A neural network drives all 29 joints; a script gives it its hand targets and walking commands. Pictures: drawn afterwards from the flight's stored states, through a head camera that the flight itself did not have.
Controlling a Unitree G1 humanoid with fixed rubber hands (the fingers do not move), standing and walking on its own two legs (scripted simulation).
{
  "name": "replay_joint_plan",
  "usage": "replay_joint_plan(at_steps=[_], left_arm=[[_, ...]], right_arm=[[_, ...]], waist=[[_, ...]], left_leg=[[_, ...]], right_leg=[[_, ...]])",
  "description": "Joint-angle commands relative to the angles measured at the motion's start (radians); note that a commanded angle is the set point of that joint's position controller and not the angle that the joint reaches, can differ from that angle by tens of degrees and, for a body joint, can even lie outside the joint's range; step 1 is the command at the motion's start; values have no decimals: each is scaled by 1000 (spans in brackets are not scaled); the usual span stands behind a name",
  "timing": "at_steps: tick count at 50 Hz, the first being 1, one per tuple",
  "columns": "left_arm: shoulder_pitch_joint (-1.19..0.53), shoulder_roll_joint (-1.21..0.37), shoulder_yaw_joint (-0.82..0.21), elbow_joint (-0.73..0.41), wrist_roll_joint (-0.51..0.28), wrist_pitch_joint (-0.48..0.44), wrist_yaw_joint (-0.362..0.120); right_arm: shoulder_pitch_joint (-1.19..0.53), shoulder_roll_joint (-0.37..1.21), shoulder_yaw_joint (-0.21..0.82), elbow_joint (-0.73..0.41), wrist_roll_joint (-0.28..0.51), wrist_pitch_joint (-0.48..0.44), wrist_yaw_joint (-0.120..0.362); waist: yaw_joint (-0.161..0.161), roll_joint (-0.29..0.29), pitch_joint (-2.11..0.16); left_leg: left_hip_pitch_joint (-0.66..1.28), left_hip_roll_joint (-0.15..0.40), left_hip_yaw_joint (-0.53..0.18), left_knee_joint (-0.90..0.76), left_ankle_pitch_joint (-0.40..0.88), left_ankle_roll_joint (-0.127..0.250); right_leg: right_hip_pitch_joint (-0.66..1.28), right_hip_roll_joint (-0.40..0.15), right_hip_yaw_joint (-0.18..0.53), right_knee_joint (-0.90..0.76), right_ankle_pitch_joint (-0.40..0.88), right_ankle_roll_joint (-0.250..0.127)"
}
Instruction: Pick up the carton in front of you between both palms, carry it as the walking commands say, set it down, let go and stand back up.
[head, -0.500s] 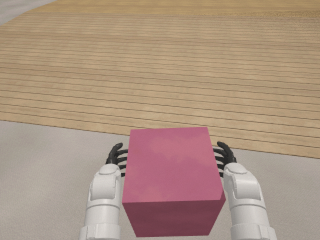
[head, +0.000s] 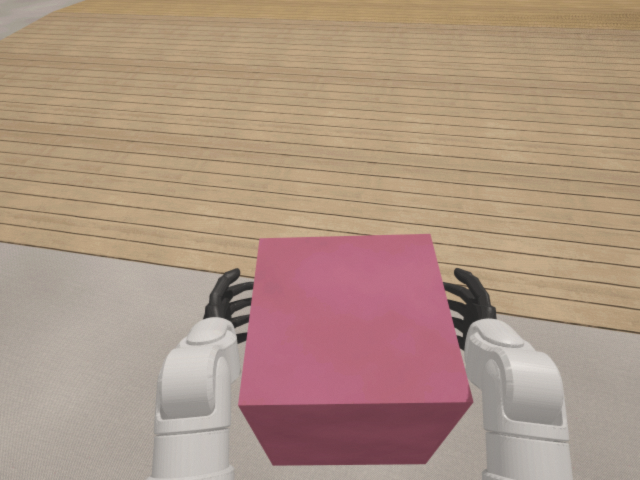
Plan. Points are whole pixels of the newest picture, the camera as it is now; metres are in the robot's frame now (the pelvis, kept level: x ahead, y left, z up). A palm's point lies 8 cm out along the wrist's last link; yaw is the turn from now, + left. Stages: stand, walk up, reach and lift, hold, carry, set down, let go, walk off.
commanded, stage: carry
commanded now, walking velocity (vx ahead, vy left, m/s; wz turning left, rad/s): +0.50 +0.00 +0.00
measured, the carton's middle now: (346, 356) +0.28 -0.01 +0.02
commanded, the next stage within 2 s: none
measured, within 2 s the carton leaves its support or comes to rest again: neither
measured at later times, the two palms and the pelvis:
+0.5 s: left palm (261, 200) +0.51 +0.12 +0.11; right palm (449, 193) +0.52 -0.18 +0.11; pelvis +0.27 -0.04 +0.01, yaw +0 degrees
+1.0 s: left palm (277, 112) +0.86 +0.13 +0.10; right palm (412, 112) +0.83 -0.17 +0.11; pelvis +0.61 +0.00 +0.02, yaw -4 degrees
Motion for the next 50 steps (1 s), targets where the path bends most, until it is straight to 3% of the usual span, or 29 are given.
replay_joint_plan(at_steps=[1,2,3,4,5,6,8,10,12,13,14,15,16,17,18,20,24,29,32,33,34,35,36,37,38,39,41,44,50], left_arm=[[-392,-852,-690,-203,-341,56,-152],[-401,-849,-705,-253,-363,77,-156],[-428,-838,-716,-281,-384,97,-158],[-429,-847,-730,-296,-406,111,-160],[-395,-857,-733,-312,-419,121,-164],[-360,-873,-737,-332,-428,127,-167],[-326,-881,-729,-360,-426,132,-162],[-275,-859,-710,-370,-405,137,-147],[-235,-820,-682,-375,-377,146,-130],[-203,-792,-663,-363,-359,154,-120],[-202,-763,-644,-350,-340,161,-110],[-228,-753,-639,-359,-341,171,-105],[-239,-760,-646,-378,-345,180,-103],[-270,-770,-658,-388,-356,184,-104],[-287,-795,-675,-393,-370,185,-108],[-315,-832,-717,-407,-399,184,-124],[-301,-840,-752,-403,-437,172,-160],[-261,-812,-739,-377,-428,161,-173],[-246,-805,-732,-387,-410,158,-174],[-242,-799,-731,-389,-403,158,-173],[-255,-786,-725,-388,-395,158,-172],[-259,-791,-734,-414,-395,161,-172],[-267,-804,-742,-400,-394,158,-174],[-263,-839,-745,-385,-390,149,-177],[-255,-870,-744,-373,-385,138,-180],[-248,-902,-742,-358,-380,125,-181],[-221,-937,-744,-341,-364,104,-179],[-172,-934,-748,-332,-335,81,-165],[-208,-864,-771,-423,-355,96,-140]], right_arm=[[-407,874,730,-148,339,50,142],[-358,851,716,-168,313,60,131],[-332,872,701,-169,293,75,122],[-315,881,696,-207,294,89,116],[-312,894,705,-257,308,100,111],[-314,908,720,-306,324,107,110],[-346,905,749,-374,352,120,111],[-341,870,769,-404,378,135,114],[-313,820,774,-419,393,151,116],[-327,780,769,-429,399,163,117],[-369,748,768,-450,410,180,118],[-390,741,779,-434,425,192,122],[-378,745,772,-409,430,197,128],[-359,768,766,-391,426,199,130],[-338,790,751,-364,412,197,131],[-298,833,732,-330,373,186,129],[-218,863,705,-298,296,160,113],[-237,847,726,-338,294,150,106],[-239,847,737,-349,314,147,113],[-232,842,737,-346,314,146,117],[-218,839,736,-345,310,147,122],[-233,824,734,-334,316,140,130],[-223,858,751,-325,338,138,137],[-252,884,762,-342,356,130,144],[-270,918,777,-346,370,121,151],[-289,943,793,-356,378,112,157],[-289,963,811,-357,385,96,166],[-248,932,810,-354,387,86,179],[-223,827,780,-406,379,100,172]], waist=[[-8,-20,-220],[-25,226,-209],[-31,345,-153],[-36,264,-97],[-41,181,-89],[-40,133,-100],[-26,157,-118],[-8,180,-121],[2,99,-170],[25,-25,-193],[37,-279,-171],[36,-225,-130],[29,-125,-78],[27,-67,-128],[25,3,-125],[21,-13,-112],[19,-62,-59],[24,-144,11],[2,-146,-73],[-15,-106,-132],[-39,-22,-188],[-32,260,-256],[-27,263,-206],[-23,213,-197],[-21,115,-204],[-16,51,-178],[-7,87,-176],[-12,131,-132],[-18,159,-24]], left_leg=[[369,43,-38,-192,109,31],[521,229,-334,-242,82,116],[616,367,-535,-247,290,219],[620,411,-557,-244,446,270],[632,408,-521,-241,505,271],[624,390,-452,-248,446,241],[508,307,-275,-261,408,154],[322,236,-111,-234,310,99],[68,165,29,-53,270,46],[-90,102,111,162,193,7],[-329,1,99,429,-32,-34],[-444,24,-29,578,-141,-5],[-469,68,-80,635,-153,17],[-505,91,-89,657,-115,26],[-491,120,-98,613,-40,24],[-425,106,-66,469,46,10],[-390,59,10,226,185,2],[-192,8,114,1,355,39],[86,-60,191,-51,338,55],[273,-67,197,-61,263,52],[442,81,-7,-81,98,61],[598,381,-558,-252,-130,215],[572,414,-683,-361,5,248],[528,393,-569,-336,144,237],[474,367,-473,-310,231,211],[396,346,-381,-316,262,180],[320,304,-260,-352,210,134],[306,274,-155,-399,203,130],[392,223,-26,-391,458,126]], right_leg=[[-100,-80,-17,72,203,-60],[-328,-18,-110,288,133,-9],[-560,36,-119,368,-106,-2],[-653,5,-69,406,-239,-21],[-677,-8,-51,392,-267,-26],[-657,-20,-44,315,-234,-31],[-475,9,-99,139,-27,-27],[-204,53,-172,-11,112,-25],[213,77,-228,-74,198,-36],[359,-62,-7,-157,50,-74],[435,-316,460,-286,-8,-191],[444,-386,574,-292,121,-275],[385,-354,485,-252,348,-260],[413,-358,435,-243,330,-263],[370,-335,370,-272,312,-228],[320,-282,227,-309,383,-171],[313,-210,55,-317,516,-140],[229,-166,-79,-306,682,-110],[223,-141,-188,-67,920,-69],[141,-108,-214,111,848,-46],[-16,-89,-188,329,588,-28],[-294,42,-149,642,204,14],[-428,60,-26,781,-54,-9],[-452,3,19,840,-34,-35],[-441,-34,32,819,8,-49],[-426,-64,36,752,56,-57],[-373,-78,11,630,123,-54],[-394,-68,-52,457,176,-29],[-472,-42,-143,175,336,-3]])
